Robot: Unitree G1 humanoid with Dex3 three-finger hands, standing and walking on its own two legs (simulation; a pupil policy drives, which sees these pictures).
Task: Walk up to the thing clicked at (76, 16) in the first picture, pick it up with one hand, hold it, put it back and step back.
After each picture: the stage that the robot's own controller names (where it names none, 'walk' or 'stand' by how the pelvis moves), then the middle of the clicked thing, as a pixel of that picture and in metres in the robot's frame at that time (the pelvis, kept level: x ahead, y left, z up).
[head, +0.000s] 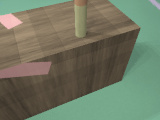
stand; (80, 17) +0.83 +0.02 -0.01
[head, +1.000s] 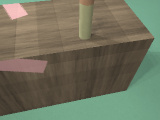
rise first; (85, 17) +0.75 +0.01 +0.01
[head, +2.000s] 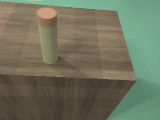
sink last; (49, 39) +0.53 +0.16 +0.03
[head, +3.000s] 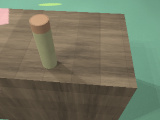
stand; (45, 44) +0.52 +0.18 +0.03
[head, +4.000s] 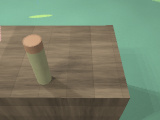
stand; (39, 62) +0.49 +0.20 -0.01
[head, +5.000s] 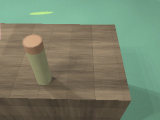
stand; (39, 62) +0.47 +0.19 -0.02
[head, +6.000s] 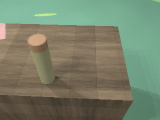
stand; (43, 61) +0.49 +0.18 -0.02
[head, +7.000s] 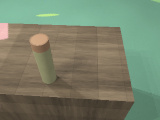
stand; (44, 61) +0.49 +0.18 -0.02
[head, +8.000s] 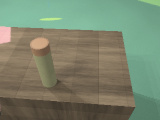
rise first; (45, 65) +0.48 +0.19 -0.01
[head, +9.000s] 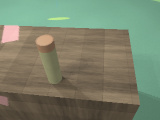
go down; (50, 61) +0.49 +0.18 -0.01
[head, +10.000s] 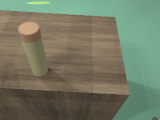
go down; (35, 52) +0.50 +0.17 +0.01
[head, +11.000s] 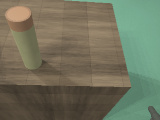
go down; (27, 42) +0.49 +0.17 +0.05
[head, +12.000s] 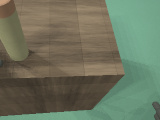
close in; (10, 31) +0.50 +0.18 +0.07
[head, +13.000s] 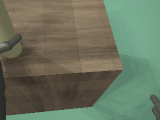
close; out of the picture +0.52 +0.19 +0.09
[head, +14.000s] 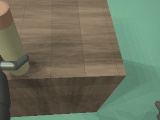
lift; (9, 44) +0.45 +0.19 +0.07
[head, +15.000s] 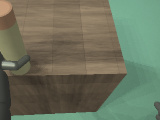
lift; (11, 44) +0.45 +0.19 +0.08
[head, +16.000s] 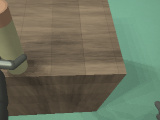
lift; (7, 43) +0.46 +0.19 +0.08
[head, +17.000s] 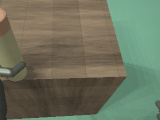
lift; (6, 50) +0.43 +0.20 +0.08
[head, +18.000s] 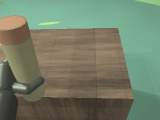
lift; (24, 64) +0.32 +0.16 +0.19
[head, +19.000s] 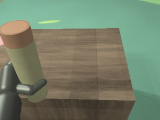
hold; (28, 66) +0.33 +0.16 +0.17
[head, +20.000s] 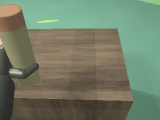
crouch; (20, 51) +0.37 +0.18 +0.19
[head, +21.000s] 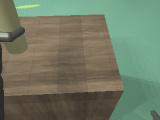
lower; (5, 15) +0.49 +0.19 +0.20
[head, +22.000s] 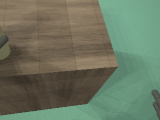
lower; out of the picture +0.51 +0.21 +0.09
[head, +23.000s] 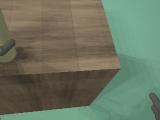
lower; out of the picture +0.50 +0.20 +0.09
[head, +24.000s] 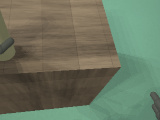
lower; out of the picture +0.50 +0.20 +0.09
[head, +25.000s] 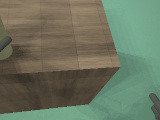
lower; out of the picture +0.51 +0.21 +0.09
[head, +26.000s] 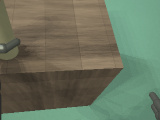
open; out of the picture +0.50 +0.20 +0.09
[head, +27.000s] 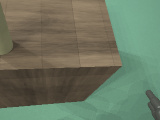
sink last; out of the picture +0.50 +0.20 +0.09
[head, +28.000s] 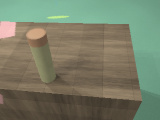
sink last; (43, 58) +0.48 +0.20 +0.04
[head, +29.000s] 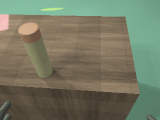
stand; (38, 53) +0.48 +0.20 +0.04
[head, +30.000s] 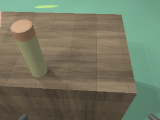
stand; (32, 52) +0.47 +0.21 +0.05
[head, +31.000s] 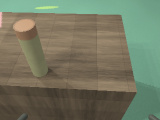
stand; (33, 51) +0.48 +0.21 +0.05
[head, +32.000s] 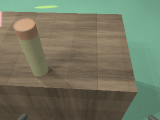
stand; (33, 51) +0.48 +0.21 +0.05
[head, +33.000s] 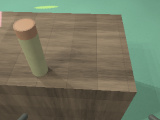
stand; (33, 51) +0.48 +0.21 +0.05
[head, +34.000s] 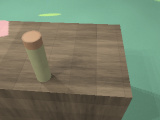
stand; (38, 59) +0.49 +0.21 +0.00
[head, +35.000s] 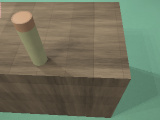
walk; (32, 42) +0.52 +0.22 +0.02
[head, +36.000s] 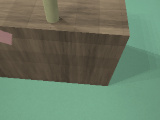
walk; out of the picture +0.77 +0.17 +0.02
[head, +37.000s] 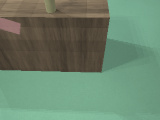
stand; out of the picture +1.04 +0.25 +0.01
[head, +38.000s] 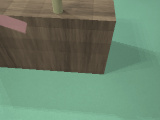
stand; out of the picture +1.05 +0.19 -0.01
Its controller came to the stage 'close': yes
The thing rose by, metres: 0.20
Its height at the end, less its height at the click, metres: +0.00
